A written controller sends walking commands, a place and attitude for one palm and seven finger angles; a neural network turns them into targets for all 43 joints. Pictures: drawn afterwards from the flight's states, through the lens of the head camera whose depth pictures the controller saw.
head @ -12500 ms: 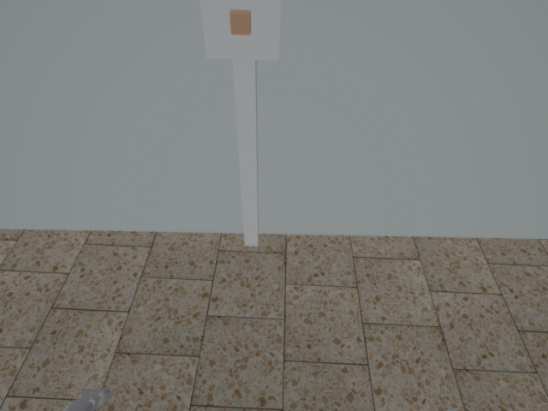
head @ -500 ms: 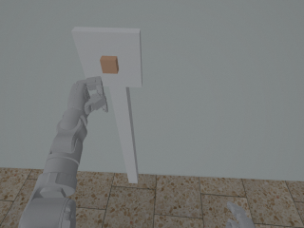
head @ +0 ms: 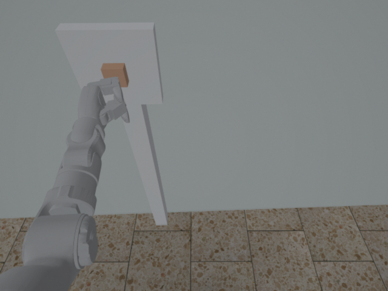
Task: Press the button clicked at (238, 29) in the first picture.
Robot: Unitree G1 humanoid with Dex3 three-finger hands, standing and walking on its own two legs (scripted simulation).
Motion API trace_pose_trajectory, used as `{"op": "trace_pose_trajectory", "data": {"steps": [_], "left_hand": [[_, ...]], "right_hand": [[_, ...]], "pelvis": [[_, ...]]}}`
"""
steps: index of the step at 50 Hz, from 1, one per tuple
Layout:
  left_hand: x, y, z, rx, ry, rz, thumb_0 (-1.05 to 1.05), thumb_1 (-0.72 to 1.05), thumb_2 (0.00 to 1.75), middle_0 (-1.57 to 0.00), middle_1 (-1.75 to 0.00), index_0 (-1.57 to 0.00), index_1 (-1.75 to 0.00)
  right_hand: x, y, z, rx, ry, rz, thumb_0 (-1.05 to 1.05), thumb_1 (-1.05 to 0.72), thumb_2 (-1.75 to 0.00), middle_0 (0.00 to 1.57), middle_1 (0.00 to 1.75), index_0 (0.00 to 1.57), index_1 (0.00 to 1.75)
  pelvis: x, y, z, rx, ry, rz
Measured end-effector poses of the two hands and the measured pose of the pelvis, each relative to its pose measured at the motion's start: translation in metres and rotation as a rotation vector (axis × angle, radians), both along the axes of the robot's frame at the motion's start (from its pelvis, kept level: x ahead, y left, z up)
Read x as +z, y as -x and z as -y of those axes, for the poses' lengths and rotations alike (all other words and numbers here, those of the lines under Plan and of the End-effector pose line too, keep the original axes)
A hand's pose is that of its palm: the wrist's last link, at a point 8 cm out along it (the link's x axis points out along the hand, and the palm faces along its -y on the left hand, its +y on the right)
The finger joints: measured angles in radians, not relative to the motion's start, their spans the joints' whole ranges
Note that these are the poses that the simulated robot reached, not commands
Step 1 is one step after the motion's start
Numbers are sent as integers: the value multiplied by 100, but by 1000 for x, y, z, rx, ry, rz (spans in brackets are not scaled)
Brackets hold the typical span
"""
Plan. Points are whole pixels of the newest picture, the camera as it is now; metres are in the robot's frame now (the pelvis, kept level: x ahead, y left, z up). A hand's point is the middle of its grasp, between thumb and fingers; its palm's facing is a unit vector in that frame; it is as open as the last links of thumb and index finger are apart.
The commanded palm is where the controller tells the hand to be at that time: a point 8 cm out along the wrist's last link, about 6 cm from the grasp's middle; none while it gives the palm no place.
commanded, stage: press the button with the knuckle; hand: left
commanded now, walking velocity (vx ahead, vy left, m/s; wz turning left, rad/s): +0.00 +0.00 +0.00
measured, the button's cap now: (115, 74) +0.51 +0.16 +0.19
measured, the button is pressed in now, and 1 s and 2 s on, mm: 0 4 0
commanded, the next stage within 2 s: hold the button down briefly in 0.42 s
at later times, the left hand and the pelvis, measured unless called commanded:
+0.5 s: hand (123, 101) +0.46 +0.15 +0.15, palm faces +0.05 -1.00 -0.02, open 3.3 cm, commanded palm +0.46 +0.19 +0.15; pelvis -0.01 -0.01 +0.00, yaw +2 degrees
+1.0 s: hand (122, 101) +0.47 +0.15 +0.15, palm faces +0.04 -1.00 -0.01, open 3.5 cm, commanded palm +0.44 +0.19 +0.15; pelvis -0.02 +0.00 -0.01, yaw +2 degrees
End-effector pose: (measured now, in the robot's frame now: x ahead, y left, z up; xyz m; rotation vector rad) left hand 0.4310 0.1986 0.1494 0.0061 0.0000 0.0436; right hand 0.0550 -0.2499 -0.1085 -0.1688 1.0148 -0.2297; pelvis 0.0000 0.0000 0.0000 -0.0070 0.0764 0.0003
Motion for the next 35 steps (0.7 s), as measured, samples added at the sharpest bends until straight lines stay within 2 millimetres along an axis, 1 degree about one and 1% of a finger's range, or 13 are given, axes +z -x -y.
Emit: {"op": "trace_pose_trajectory", "data": {"steps": [3,6,17,22,27,35], "left_hand": [[0,0,-1,-6,2,5,2,90,90,-130,-150,-133,-150],[0,1,-1,-4,12,5,2,90,90,-130,-150,-134,-150],[2,-2,-1,10,1,-8,2,90,90,-130,-150,-136,-150],[2,-7,-2,8,0,-17,2,90,90,-130,-150,-139,-150],[3,-12,-3,10,-9,-14,2,90,90,-130,-150,-143,-150],[2,-17,-4,8,-8,-7,2,90,90,-130,-150,-149,-150]], "right_hand": [[-1,7,3,-12,1,-23,1,-91,-90,20,30,20,30],[-2,10,6,-16,3,-31,2,-91,-90,20,30,20,30],[0,-6,7,23,7,8,1,-91,-90,20,30,20,30],[-1,-5,8,37,12,12,1,-91,-90,20,30,20,30],[-4,6,9,39,16,-14,1,-91,-90,20,30,20,30],[-9,37,11,27,22,-92,1,-91,-90,20,30,20,30]], "pelvis": [[0,-2,0,-2,1,-2],[0,-3,1,0,2,0],[-1,4,4,16,3,-6],[-3,9,6,25,4,-19],[-4,12,6,31,6,-34],[-7,16,4,37,7,-57]]}}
